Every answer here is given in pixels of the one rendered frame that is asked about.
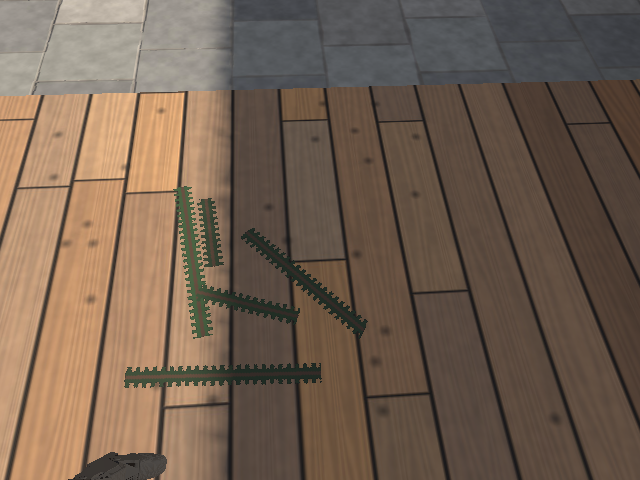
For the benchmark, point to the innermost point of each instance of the robot left hand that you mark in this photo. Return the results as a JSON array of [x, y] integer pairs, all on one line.
[[141, 466]]

